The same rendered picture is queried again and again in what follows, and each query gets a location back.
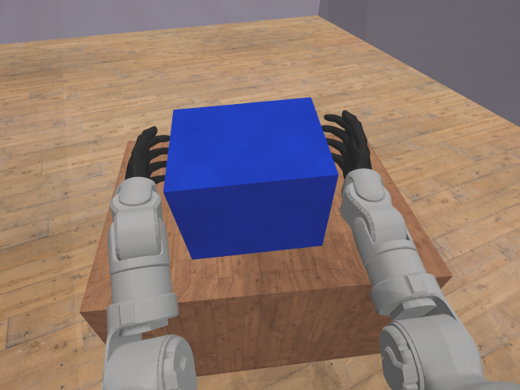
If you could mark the robot right hand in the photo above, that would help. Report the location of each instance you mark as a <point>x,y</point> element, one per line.
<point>355,152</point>

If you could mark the robot left upper arm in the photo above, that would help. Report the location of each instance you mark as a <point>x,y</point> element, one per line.
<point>159,363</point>

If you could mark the robot right upper arm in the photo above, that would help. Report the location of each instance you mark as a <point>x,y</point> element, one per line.
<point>432,353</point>

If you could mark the carton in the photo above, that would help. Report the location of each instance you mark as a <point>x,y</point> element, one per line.
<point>249,178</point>

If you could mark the robot right forearm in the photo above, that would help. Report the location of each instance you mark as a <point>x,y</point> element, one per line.
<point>401,287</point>

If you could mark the robot left hand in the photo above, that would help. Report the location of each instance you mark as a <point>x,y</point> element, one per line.
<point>139,163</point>

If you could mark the pedestal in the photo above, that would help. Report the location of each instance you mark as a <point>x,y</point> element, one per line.
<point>258,310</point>

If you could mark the robot left forearm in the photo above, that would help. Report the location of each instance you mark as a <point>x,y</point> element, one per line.
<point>142,298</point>

